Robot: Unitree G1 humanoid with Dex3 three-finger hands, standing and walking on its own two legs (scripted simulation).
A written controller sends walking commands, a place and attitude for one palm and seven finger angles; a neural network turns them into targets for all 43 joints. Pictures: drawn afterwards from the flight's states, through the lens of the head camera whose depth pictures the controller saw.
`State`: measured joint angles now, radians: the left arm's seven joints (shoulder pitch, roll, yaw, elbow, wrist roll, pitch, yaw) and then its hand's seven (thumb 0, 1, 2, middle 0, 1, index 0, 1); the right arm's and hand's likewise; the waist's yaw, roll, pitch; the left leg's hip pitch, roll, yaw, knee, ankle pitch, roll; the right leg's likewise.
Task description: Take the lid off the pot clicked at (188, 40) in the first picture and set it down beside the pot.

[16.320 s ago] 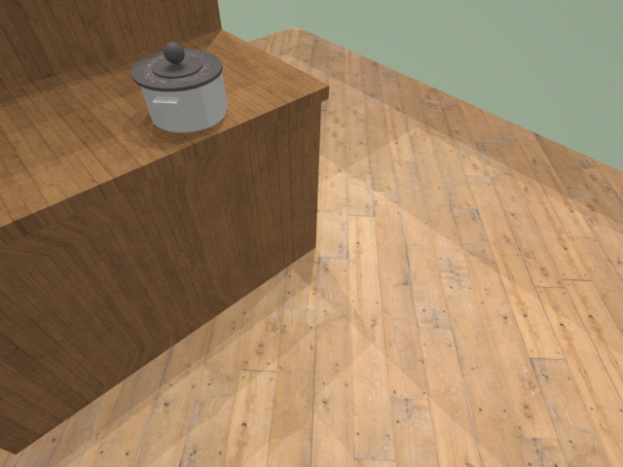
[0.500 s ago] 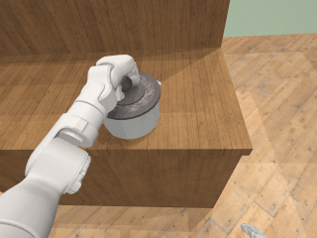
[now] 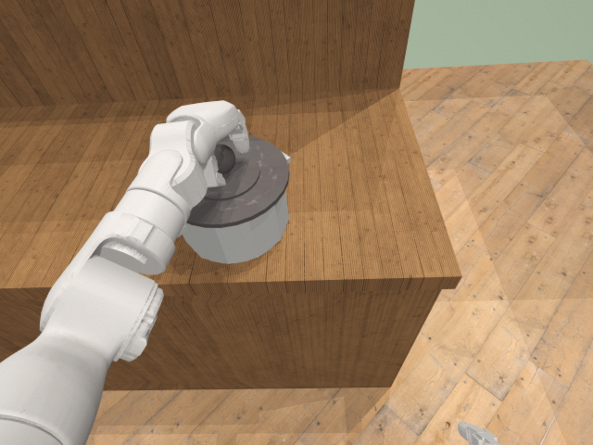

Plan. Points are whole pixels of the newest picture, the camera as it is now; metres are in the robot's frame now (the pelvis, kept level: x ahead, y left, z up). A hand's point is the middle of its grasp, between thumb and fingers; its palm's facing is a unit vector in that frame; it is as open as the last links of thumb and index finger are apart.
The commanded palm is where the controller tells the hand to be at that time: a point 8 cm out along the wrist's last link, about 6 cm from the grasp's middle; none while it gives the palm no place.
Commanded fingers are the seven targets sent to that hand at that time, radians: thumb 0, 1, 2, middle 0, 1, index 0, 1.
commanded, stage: close the fingers and squeeze the knob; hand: left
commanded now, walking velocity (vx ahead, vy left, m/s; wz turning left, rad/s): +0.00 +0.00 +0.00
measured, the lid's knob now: (220, 159) +0.50 +0.10 +0.12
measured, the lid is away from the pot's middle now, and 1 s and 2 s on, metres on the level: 0.00 0.00 0.02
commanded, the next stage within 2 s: lift the lid straight up in 1.30 s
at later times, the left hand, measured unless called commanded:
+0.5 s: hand (209, 160) +0.47 +0.11 +0.14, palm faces -0.34 -0.08 -0.94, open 7.9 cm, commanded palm +0.46 +0.12 +0.21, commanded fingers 0.00 0.32 0.84 -0.71 -1.02 -0.71 -1.02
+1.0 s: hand (210, 160) +0.47 +0.11 +0.14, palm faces -0.36 -0.08 -0.93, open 7.7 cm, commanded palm +0.46 +0.12 +0.21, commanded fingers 0.00 0.52 0.87 -0.88 -1.08 -0.73 -1.01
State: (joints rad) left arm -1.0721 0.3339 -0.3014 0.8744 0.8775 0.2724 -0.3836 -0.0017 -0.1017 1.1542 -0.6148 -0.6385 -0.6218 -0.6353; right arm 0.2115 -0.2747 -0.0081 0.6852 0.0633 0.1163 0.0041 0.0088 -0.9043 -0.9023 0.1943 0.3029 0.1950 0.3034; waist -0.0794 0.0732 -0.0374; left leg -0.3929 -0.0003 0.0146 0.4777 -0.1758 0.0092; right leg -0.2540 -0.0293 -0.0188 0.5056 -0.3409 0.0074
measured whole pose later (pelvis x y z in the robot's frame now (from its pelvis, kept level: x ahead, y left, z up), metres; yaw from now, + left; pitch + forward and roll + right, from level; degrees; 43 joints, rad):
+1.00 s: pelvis +0.00 +0.00 +0.00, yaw +0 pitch +6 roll +0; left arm -1.11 0.33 -0.30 0.92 0.88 0.29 -0.39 0.02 0.26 0.75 -0.77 -1.03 -0.62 -0.96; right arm 0.21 -0.27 0.00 0.68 0.06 0.13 0.00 0.01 -0.90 -0.90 0.20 0.30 0.20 0.30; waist -0.09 0.07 -0.04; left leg -0.41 0.00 0.01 0.49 -0.18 0.02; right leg -0.26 -0.03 -0.02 0.50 -0.34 0.01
